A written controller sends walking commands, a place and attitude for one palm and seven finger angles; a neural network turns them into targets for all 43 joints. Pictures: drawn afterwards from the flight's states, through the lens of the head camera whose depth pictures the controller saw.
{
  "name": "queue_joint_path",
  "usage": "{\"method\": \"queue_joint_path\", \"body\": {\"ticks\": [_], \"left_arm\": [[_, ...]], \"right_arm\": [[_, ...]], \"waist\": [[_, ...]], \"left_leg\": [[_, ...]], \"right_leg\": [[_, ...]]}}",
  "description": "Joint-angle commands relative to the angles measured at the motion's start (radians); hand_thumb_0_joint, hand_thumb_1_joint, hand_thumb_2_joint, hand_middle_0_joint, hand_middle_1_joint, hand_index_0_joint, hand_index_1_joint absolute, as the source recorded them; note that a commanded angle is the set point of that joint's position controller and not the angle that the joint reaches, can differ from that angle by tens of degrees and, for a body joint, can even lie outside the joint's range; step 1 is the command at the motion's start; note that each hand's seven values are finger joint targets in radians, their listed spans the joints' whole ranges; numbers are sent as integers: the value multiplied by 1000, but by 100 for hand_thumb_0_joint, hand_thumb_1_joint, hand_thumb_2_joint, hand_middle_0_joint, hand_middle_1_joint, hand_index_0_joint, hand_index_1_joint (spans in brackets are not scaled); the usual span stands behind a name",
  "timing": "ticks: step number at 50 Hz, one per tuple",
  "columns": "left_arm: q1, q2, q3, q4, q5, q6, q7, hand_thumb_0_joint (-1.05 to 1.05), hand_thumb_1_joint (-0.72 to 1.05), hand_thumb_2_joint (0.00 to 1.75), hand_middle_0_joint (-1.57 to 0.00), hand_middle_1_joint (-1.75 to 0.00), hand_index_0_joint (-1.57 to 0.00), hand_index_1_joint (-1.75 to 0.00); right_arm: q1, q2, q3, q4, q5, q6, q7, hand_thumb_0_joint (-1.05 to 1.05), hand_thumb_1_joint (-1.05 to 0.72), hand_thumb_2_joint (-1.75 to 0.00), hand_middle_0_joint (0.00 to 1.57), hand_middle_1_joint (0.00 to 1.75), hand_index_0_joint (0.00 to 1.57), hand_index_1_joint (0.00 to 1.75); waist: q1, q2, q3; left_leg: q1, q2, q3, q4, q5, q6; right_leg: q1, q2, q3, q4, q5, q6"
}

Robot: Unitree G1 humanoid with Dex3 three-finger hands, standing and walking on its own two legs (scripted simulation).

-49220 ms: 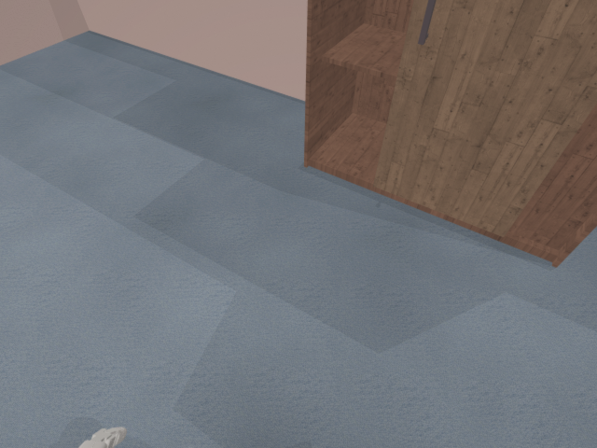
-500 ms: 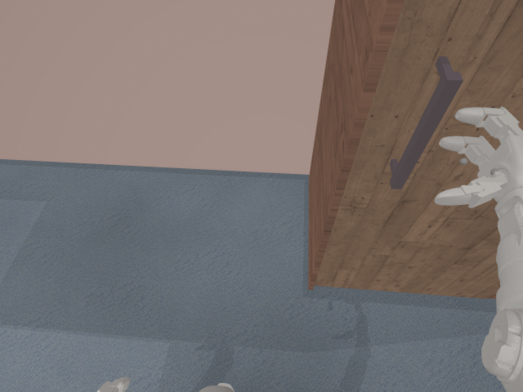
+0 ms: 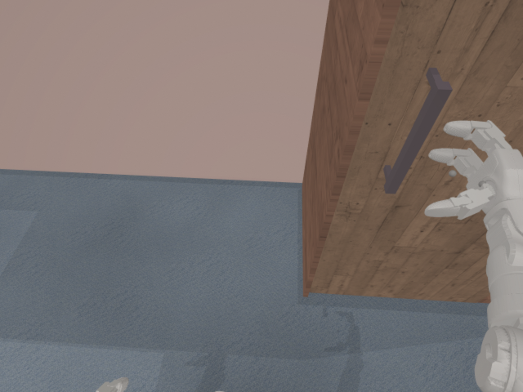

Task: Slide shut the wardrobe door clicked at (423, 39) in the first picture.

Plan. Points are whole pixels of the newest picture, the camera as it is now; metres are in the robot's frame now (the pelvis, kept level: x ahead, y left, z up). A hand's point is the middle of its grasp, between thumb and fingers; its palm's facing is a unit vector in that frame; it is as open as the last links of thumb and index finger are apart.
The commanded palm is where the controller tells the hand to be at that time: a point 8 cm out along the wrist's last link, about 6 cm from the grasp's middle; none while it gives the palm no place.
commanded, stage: feel for the door with the fingertips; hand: right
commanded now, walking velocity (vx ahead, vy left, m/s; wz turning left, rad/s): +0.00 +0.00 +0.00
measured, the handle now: (409, 138) +0.51 -0.17 +0.11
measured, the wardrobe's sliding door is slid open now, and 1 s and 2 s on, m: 0.00 0.00 0.00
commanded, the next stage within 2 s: slide the fingers in behind the handle in 0.68 s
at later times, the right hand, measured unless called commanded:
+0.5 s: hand (433, 161) +0.45 -0.19 +0.12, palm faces -0.03 +1.00 +0.00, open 14.0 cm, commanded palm +0.43 -0.24 +0.12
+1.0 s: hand (432, 156) +0.47 -0.19 +0.12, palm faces -0.05 +1.00 +0.00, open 13.6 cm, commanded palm +0.44 -0.24 +0.12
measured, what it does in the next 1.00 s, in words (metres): stands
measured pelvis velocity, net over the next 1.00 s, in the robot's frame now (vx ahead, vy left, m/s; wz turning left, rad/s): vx -0.01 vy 0.00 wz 0.00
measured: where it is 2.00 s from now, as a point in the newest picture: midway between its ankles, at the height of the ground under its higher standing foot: outside the picture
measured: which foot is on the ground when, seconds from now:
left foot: down 0.00-1.00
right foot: down 0.00-1.00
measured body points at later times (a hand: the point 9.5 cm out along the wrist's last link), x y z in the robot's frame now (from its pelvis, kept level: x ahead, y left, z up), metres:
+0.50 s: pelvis +0.00 +0.01 +0.00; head +0.05 +0.00 +0.44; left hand +0.03 +0.27 -0.12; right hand +0.45 -0.25 +0.12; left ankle +0.00 +0.12 -0.72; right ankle -0.02 -0.10 -0.72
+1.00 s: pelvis -0.01 +0.00 -0.01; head +0.06 -0.01 +0.44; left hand +0.02 +0.27 -0.12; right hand +0.46 -0.25 +0.12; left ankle +0.00 +0.12 -0.72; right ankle -0.02 -0.10 -0.72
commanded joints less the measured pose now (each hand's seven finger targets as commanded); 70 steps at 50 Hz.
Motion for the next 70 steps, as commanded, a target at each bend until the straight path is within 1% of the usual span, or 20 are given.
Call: {"method": "queue_joint_path", "body": {"ticks": [1,6,8,10,13,15,19,21,30,34,36,40,41,50,52,54,62,64,67,70], "left_arm": [[45,156,53,-78,-3,-35,18,0,90,90,-20,-30,-20,-30],[41,151,54,-81,0,-41,15,0,90,90,-20,-30,-20,-30],[37,144,54,-83,1,-47,10,0,90,90,-20,-30,-20,-30],[41,146,51,-81,-1,-43,8,0,90,90,-20,-30,-20,-30],[48,154,54,-81,3,-41,11,0,90,90,-20,-30,-20,-30],[49,147,49,-90,4,-39,8,0,90,90,-20,-30,-20,-30],[59,148,51,-86,1,-35,6,0,90,90,-20,-30,-20,-30],[60,152,52,-82,-1,-34,10,0,90,90,-20,-30,-20,-30],[98,155,58,-53,7,-32,8,0,90,90,-20,-30,-20,-30],[113,163,61,-47,11,-25,6,0,90,90,-20,-30,-20,-30],[107,155,59,-50,9,-25,4,0,90,90,-20,-30,-20,-30],[122,165,60,-39,11,-22,7,0,90,90,-20,-30,-20,-30],[121,163,60,-43,11,-23,5,0,90,90,-20,-30,-20,-30],[115,162,57,-65,10,-21,1,0,90,90,-20,-30,-20,-30],[112,162,57,-76,11,-20,-1,0,90,90,-20,-30,-20,-30],[109,159,56,-80,10,-20,-2,0,90,90,-20,-30,-20,-30],[89,149,57,-81,6,-30,0,0,90,90,-20,-30,-20,-30],[92,154,59,-78,7,-29,2,0,90,90,-20,-30,-20,-30],[83,144,60,-79,6,-37,-1,0,90,90,-20,-30,-20,-30],[90,150,61,-77,8,-34,-2,0,90,90,-20,-30,-20,-30]], "right_arm": [[-472,-224,-28,-178,23,-68,-12,0,50,-30,30,120,30,120],[-501,-227,-23,-195,-1,-87,-42,0,50,-30,30,120,30,120],[-494,-186,-4,-202,2,-91,-51,0,50,-30,30,120,30,120],[-493,-177,0,-169,5,-85,-62,0,50,-30,30,120,30,120],[-506,-276,-76,-153,-14,-91,-82,0,50,-30,30,120,30,120],[-498,-272,-65,-159,-26,-97,-82,0,50,-30,30,120,30,120],[-510,-248,-45,-136,-16,-104,-63,0,50,-30,30,120,30,120],[-532,-245,-39,-115,-14,-101,-49,0,50,-30,30,120,30,120],[-617,-224,-17,-76,-18,-107,-41,0,50,-30,30,120,30,120],[-624,-297,-68,-58,-32,-112,-56,0,50,-30,30,120,30,120],[-654,-231,-11,-57,-40,-111,-54,0,50,-30,30,120,30,120],[-694,-267,-31,-31,-42,-108,-59,0,50,-30,30,120,30,120],[-677,-255,-25,-24,-44,-106,-56,0,50,-30,30,120,30,120],[-609,-246,-30,-23,-33,-98,-47,0,50,-30,30,120,30,120],[-570,-268,-55,-36,-33,-96,-48,0,50,-30,30,120,30,120],[-569,-246,-39,-58,-24,-93,-46,0,50,-30,30,120,30,120],[-572,-211,-23,-161,-16,-101,-73,0,50,-30,30,120,30,120],[-553,-243,-50,-146,-19,-96,-83,0,50,-30,30,120,30,120],[-555,-190,-8,-186,-28,-97,-88,0,50,-30,30,120,30,120],[-526,-196,-30,-157,-15,-86,-93,0,50,-30,30,120,30,120]], "waist": [[23,-29,-295],[13,-64,-351],[11,-88,-357],[19,-26,-327],[3,-14,-349],[0,-50,-364],[21,1,-342],[26,-42,-327],[46,-53,-359],[40,-20,-376],[55,-68,-350],[68,-38,-355],[59,-77,-365],[47,-39,-354],[23,-73,-370],[32,-32,-360],[30,-71,-363],[27,-22,-351],[22,-123,-371],[23,-23,-372]], "left_leg": [[112,-27,-46,-56,277,17],[129,-23,-53,-44,273,19],[115,-24,-49,-41,289,20],[127,-27,-49,-43,287,16],[164,-23,-59,-39,295,14],[186,-23,-65,-34,324,16],[187,-28,-65,-40,345,13],[160,-26,-67,-42,332,12],[103,-30,-61,-30,308,13],[126,-30,-64,-23,315,12],[82,-30,-59,-24,297,12],[69,-32,-61,-27,272,10],[62,-31,-60,-23,266,12],[70,-34,-55,-17,264,13],[79,-33,-53,-10,266,18],[91,-36,-54,-15,272,15],[88,-37,-49,-18,287,16],[108,-39,-52,-23,287,15],[78,-35,-47,-16,300,21],[110,-40,-45,-16,328,17]], "right_leg": [[176,9,80,-81,298,3],[191,14,81,-78,296,5],[221,12,82,-75,327,9],[177,12,78,-80,303,5],[150,15,72,-80,290,1],[151,18,65,-79,310,2],[138,15,60,-74,314,-2],[139,16,54,-72,296,0],[163,12,71,-53,318,0],[133,13,74,-47,319,-3],[148,13,74,-48,311,0],[139,11,79,-44,288,-3],[149,13,80,-43,292,1],[125,10,76,-44,283,0],[137,10,77,-45,295,4],[121,10,73,-42,291,0],[179,5,79,-52,325,6],[149,6,75,-53,309,1],[217,4,80,-52,362,12],[188,3,79,-52,374,8]]}}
